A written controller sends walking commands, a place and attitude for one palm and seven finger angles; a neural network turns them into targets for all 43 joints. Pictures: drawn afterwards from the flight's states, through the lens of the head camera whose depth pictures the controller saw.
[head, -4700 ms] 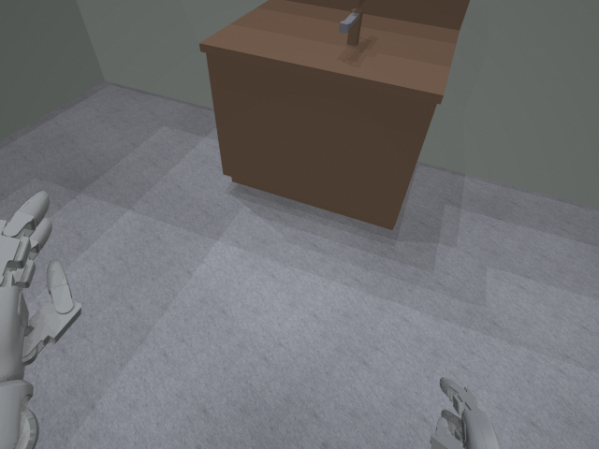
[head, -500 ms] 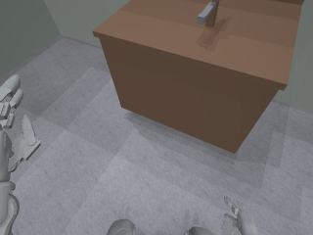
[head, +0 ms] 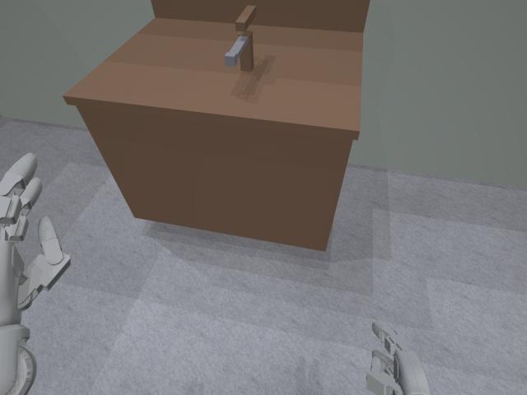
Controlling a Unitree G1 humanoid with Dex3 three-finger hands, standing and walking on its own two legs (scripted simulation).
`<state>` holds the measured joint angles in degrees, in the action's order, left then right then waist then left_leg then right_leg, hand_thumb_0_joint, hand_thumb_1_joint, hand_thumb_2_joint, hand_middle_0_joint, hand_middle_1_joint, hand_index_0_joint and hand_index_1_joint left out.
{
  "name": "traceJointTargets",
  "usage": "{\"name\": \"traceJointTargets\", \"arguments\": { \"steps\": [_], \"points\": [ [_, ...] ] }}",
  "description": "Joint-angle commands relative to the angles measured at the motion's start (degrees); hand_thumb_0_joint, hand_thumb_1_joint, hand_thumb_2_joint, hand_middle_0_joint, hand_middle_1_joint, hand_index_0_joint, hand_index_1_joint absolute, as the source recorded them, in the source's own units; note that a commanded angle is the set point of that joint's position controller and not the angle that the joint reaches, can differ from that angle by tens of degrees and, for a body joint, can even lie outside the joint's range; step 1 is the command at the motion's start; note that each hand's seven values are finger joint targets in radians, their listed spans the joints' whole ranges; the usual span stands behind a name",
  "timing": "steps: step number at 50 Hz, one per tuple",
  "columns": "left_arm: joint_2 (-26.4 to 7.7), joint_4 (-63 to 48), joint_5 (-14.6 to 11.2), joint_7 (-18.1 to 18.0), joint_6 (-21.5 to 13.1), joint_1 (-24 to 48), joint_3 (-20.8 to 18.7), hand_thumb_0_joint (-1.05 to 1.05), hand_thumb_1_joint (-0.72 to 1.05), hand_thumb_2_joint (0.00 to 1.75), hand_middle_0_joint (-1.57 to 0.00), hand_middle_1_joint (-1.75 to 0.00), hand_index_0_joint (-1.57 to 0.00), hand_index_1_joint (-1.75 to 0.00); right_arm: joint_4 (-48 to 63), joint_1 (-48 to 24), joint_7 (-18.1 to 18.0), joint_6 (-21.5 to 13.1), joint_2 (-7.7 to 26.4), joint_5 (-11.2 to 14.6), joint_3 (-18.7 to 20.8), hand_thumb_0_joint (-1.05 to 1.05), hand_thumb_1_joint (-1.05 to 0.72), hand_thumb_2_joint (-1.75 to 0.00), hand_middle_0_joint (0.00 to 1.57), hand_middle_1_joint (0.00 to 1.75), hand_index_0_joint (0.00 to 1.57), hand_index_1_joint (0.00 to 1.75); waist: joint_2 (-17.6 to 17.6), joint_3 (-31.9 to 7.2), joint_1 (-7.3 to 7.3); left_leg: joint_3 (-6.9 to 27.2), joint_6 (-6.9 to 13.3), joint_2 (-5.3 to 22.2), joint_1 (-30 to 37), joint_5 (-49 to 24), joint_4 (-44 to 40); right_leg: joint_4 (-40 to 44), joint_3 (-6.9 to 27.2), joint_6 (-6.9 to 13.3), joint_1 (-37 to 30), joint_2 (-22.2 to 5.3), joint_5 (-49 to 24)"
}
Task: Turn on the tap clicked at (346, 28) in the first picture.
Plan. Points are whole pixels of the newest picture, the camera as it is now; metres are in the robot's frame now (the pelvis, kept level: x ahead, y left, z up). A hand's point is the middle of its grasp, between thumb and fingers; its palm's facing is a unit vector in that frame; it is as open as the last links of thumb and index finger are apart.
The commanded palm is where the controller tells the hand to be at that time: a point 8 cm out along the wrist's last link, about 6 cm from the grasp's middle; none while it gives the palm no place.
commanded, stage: turn to face it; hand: left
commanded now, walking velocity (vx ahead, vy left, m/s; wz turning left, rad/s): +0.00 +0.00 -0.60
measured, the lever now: (231, 59) +0.90 +0.20 +0.07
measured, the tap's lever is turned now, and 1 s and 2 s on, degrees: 0 0 0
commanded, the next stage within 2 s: take the last steps up to it in 0.72 s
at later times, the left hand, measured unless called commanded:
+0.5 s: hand (158, 265) +0.20 +0.14 +0.19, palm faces +0.16 -0.88 -0.44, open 7.4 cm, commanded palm +0.16 +0.19 +0.19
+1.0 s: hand (245, 313) +0.17 +0.04 +0.18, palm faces -0.07 -0.86 -0.51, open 7.4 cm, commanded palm +0.13 +0.13 +0.19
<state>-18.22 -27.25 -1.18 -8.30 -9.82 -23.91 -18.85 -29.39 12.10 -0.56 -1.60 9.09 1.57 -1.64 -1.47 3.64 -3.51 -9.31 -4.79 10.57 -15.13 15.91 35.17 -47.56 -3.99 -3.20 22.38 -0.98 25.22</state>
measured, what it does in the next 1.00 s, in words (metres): walks backwards, turning right: right foot, then left foot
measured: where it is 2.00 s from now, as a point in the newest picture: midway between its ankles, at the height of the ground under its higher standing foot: outside the picture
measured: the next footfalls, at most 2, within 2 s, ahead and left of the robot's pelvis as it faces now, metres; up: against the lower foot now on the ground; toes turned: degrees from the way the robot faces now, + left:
right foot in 0.04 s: +0.07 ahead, -0.11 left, +0.00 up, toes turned -6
left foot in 0.52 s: -0.02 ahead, +0.10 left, +0.00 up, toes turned -12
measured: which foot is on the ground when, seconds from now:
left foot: down 0.00-0.04, up 0.06-0.50, down 0.52-0.80, up 0.82-1.00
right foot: up 0.00-0.02, down 0.04-0.54, up 0.56-0.78, down 0.80-1.00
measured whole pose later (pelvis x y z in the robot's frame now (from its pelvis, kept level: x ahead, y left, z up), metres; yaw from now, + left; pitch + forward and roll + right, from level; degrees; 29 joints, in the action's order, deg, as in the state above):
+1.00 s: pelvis -0.13 -0.06 +0.01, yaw -24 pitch +0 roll +1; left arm -22.4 -32.5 -1.1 -7.8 -12.9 -30.6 -21.1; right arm -35.1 9.9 -1.7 -0.7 12.4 0.9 0.3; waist -0.7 5.7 3.6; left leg -2.8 -1.7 3.1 -24.3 23.9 53.3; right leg -30.2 -2.6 3.0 18.5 0.5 12.3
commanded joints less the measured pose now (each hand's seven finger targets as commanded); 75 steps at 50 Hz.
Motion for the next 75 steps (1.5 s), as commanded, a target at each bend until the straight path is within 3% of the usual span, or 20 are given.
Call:
{"name": "traceJointTargets", "arguments": {
  "steps": [1, 3, 5, 10, 24, 29, 33, 37, 39, 41, 42, 45, 50, 55, 58, 67, 68, 70, 72, 75],
  "points": [
    [-13.0, -15.1, 0.1, -0.9, -4.3, 9.0, -6.3, 0.00, 0.90, 0.90, -0.20, -0.30, -0.20, -0.30, 6.9, -2.6, 0.3, -4.0, 9.7, -0.2, 4.4, 0.00, -0.90, -0.90, 0.20, 0.30, 0.20, 0.30, -5.8, -4.8, 2.22, 1.1, 4.1, 5.1, -6.0, 2.8, 2.4, 19.4, 1.0, 2.0, -11.3, -0.8, -9.6],
    [-18.8, -13.4, -0.9, -1.9, -4.4, 6.3, -12.8, 0.00, 0.90, 0.90, -0.20, -0.30, -0.20, -0.30, 8.2, -6.7, -0.1, -3.8, 6.9, -0.8, 3.3, 0.00, -0.90, -0.90, 0.20, 0.30, 0.20, 0.30, 18.4, -6.4, 0.48, 3.1, 0.3, -6.7, -18.0, 21.3, 27.6, 29.7, 32.0, 12.2, -12.4, -17.4, -29.6],
    [-17.2, -13.1, -2.0, -1.3, -3.8, 3.2, -12.7, 0.00, 0.90, 0.90, -0.20, -0.30, -0.20, -0.30, 7.2, -7.6, 0.3, -2.2, 7.9, -0.8, 4.1, 0.00, -0.90, -0.90, 0.20, 0.30, 0.20, 0.30, 12.3, -7.7, 1.73, 12.4, 0.0, -4.3, -17.2, 13.1, 35.6, 32.9, 35.1, 11.8, -8.2, -16.9, -9.6],
    [-14.8, -14.7, -3.2, -1.1, -5.9, -5.9, -13.2, 0.00, 0.90, 0.90, -0.20, -0.30, -0.20, -0.30, 5.8, -7.8, 0.4, 1.2, 6.7, -0.8, 3.1, 0.00, -0.90, -0.90, 0.20, 0.30, 0.20, 0.30, 6.0, -14.5, 2.57, 10.9, -1.1, -5.0, -18.3, 6.7, 27.5, 25.7, 21.3, 11.9, -21.4, -10.9, -31.3],
    [-14.2, -14.1, -1.7, -1.1, -4.6, -3.3, -9.6, 0.00, 0.90, 0.90, -0.20, -0.30, -0.20, -0.30, 6.5, -4.5, -0.5, 2.6, 10.1, -0.4, 4.8, 0.00, -0.90, -0.90, 0.20, 0.30, 0.20, 0.30, 5.7, -12.5, 2.87, 6.5, 4.3, -9.7, 6.1, 8.7, -7.7, 34.6, 26.8, 7.3, -4.5, -6.7, -4.7],
    [-15.8, -18.2, 0.1, -0.8, -5.7, 2.9, -10.6, 0.00, 0.90, 0.90, -0.20, -0.30, -0.20, -0.30, 7.5, -6.6, -1.6, -0.6, 8.6, -0.9, 4.4, 0.00, -0.90, -0.90, 0.20, 0.30, 0.20, 0.30, -15.4, -5.5, 2.08, 22.8, 16.5, 14.5, -3.0, 6.1, -23.5, -16.1, 7.9, 1.1, 6.8, 3.7, -1.5],
    [-9.3, -12.2, -0.2, -0.1, -4.7, 2.2, -4.7, 0.00, 0.90, 0.90, -0.20, -0.30, -0.20, -0.30, 5.3, -4.3, -0.7, -2.5, 9.5, -0.1, 4.8, 0.00, -0.90, -0.90, 0.20, 0.30, 0.20, 0.30, -12.1, 0.1, 2.19, 7.5, 11.2, 8.7, -3.4, -6.6, -16.1, -7.0, 3.1, 0.8, 6.3, 0.5, 1.0],
    [-9.8, -9.6, 0.5, -0.7, -4.4, 7.4, -4.1, 0.00, 0.90, 0.90, -0.20, -0.30, -0.20, -0.30, 4.0, -2.8, -0.9, -4.8, 10.5, -0.1, 4.7, 0.00, -0.90, -0.90, 0.20, 0.30, 0.20, 0.30, -9.0, -3.2, 3.24, 6.1, 7.5, 6.8, 0.4, -15.1, -6.6, 15.2, -3.3, 0.2, -6.2, 2.8, -5.9],
    [-11.9, -9.6, 1.1, -0.6, -4.7, 11.0, -5.3, 0.00, 0.90, 0.90, -0.20, -0.30, -0.20, -0.30, 3.5, -2.6, -0.6, -5.3, 9.7, 0.0, 4.7, 0.00, -0.90, -0.90, 0.20, 0.30, 0.20, 0.30, -1.0, -6.7, 3.54, 3.4, 4.8, 2.5, -1.8, -9.8, 5.5, 24.5, 1.3, 2.5, -14.3, -1.7, -19.6],
    [-16.1, -9.7, 0.6, -1.2, -5.0, 9.2, -9.0, 0.00, 0.90, 0.90, -0.20, -0.30, -0.20, -0.30, 4.6, -6.5, -1.0, -5.2, 7.7, -0.4, 3.9, 0.00, -0.90, -0.90, 0.20, 0.30, 0.20, 0.30, 16.6, -8.1, 2.59, 4.6, 1.7, -6.9, -15.4, 18.1, 24.4, 26.5, 24.6, 12.0, -17.3, -18.3, -46.6],
    [-15.7, -10.7, 0.0, -1.1, -4.8, 7.0, -9.2, 0.00, 0.90, 0.90, -0.20, -0.30, -0.20, -0.30, 3.8, -6.3, -1.3, -4.9, 8.8, -0.1, 5.0, 0.00, -0.90, -0.90, 0.20, 0.30, 0.20, 0.30, 15.3, -10.8, 2.51, 9.6, 2.2, -6.6, -13.7, 16.1, 30.1, 28.3, 27.0, 11.9, -16.1, -19.1, -39.4],
    [-17.9, -16.3, -0.7, -1.6, -6.0, -5.1, -14.3, 0.00, 0.90, 0.90, -0.20, -0.30, -0.20, -0.30, 3.6, -8.5, -0.9, -2.3, 7.2, -0.8, 3.3, 0.00, -0.90, -0.90, 0.20, 0.30, 0.20, 0.30, 3.6, -12.7, 2.79, 10.6, 2.8, -5.6, -15.7, 9.2, 27.8, 27.6, 21.9, 14.0, -16.9, -16.6, -24.5],
    [-16.7, -16.8, -0.8, -2.8, -7.0, -11.3, -15.6, 0.00, 0.90, 0.90, -0.20, -0.30, -0.20, -0.30, 3.4, -7.6, -1.7, -2.1, 7.4, -0.8, 4.0, 0.00, -0.90, -0.90, 0.20, 0.30, 0.20, 0.30, 10.0, -13.7, 3.00, 6.2, 4.0, -6.3, -9.9, 8.5, 8.4, 30.7, 16.3, 13.4, -16.8, -15.3, -11.7],
    [-12.0, -12.1, -0.7, -2.7, -6.7, -9.6, -11.2, 0.00, 0.90, 0.90, -0.20, -0.30, -0.20, -0.30, 2.3, -3.3, -2.7, -3.7, 8.6, -1.0, 5.1, 0.00, -0.90, -0.90, 0.20, 0.30, 0.20, 0.30, 2.6, -11.1, 4.68, 3.4, 6.0, -8.4, 5.4, 3.9, -11.6, 25.7, 13.5, 9.1, -8.5, -11.1, -0.6],
    [-11.4, -12.4, 0.2, -2.4, -7.8, -4.7, -9.1, 0.00, 0.90, 0.90, -0.20, -0.30, -0.20, -0.30, 2.7, -3.4, -3.2, -4.4, 10.7, -1.1, 5.7, 0.00, -0.90, -0.90, 0.20, 0.30, 0.20, 0.30, -14.9, -6.8, 4.28, 26.9, 15.6, 8.8, 10.5, 4.6, -21.2, -0.1, -0.8, 3.0, 7.3, 0.7, 6.3],
    [-10.7, -10.6, 2.1, -1.2, -6.9, 7.6, -3.7, 0.00, 0.90, 0.90, -0.20, -0.30, -0.20, -0.30, -0.1, -4.6, -3.2, -7.1, 9.9, -1.3, 4.8, 0.00, -0.90, -0.90, 0.20, 0.30, 0.20, 0.30, -8.7, -1.2, 2.93, 11.9, 11.7, 0.4, -9.1, 10.4, -12.2, 17.8, -4.9, 2.4, -13.9, -1.6, -3.8],
    [-11.8, -10.2, 2.3, -1.4, -6.8, 7.7, -4.7, 0.00, 0.90, 0.90, -0.20, -0.30, -0.20, -0.30, -0.1, -4.5, -3.1, -6.9, 9.1, -1.4, 4.7, 0.00, -0.90, -0.90, 0.20, 0.30, 0.20, 0.30, -2.8, -2.6, 2.80, 9.5, 10.3, -1.7, -12.2, 10.5, -4.3, 23.2, 0.6, 4.1, -18.0, -5.1, -3.1],
    [-15.1, -6.9, 1.4, -1.4, -6.4, 5.5, -8.3, 0.00, 0.90, 0.90, -0.20, -0.30, -0.20, -0.30, 0.6, -5.9, -2.4, -5.9, 9.0, -1.4, 5.3, 0.00, -0.90, -0.90, 0.20, 0.30, 0.20, 0.30, 17.9, -2.9, 2.34, 6.0, 5.6, -10.0, -26.1, 14.3, 26.2, 36.5, 36.8, 14.0, -20.8, -26.2, 3.3],
    [-14.8, -8.3, 0.6, -0.9, -7.4, 7.9, -8.8, 0.00, 0.90, 0.90, -0.20, -0.30, -0.20, -0.30, -0.1, -5.6, -1.8, -5.6, 9.8, -1.4, 6.1, 0.00, -0.90, -0.90, 0.20, 0.30, 0.20, 0.30, 11.7, -0.7, 3.59, 12.9, 3.9, -6.0, -25.0, 7.7, 34.2, 39.1, 35.2, 15.6, -12.8, -26.7, 10.2],
    [-14.0, -7.9, -0.1, -0.2, -8.6, -0.6, -10.7, 0.00, 0.90, 0.90, -0.20, -0.30, -0.20, -0.30, -0.3, -6.3, -1.5, -3.2, 7.2, -1.4, 4.1, 0.00, -0.90, -0.90, 0.20, 0.30, 0.20, 0.30, 5.9, -3.8, 3.63, 10.5, 3.5, -4.1, -22.4, 2.2, 29.9, 34.2, 16.6, 13.1, -12.9, -20.6, -8.4]
  ]
}}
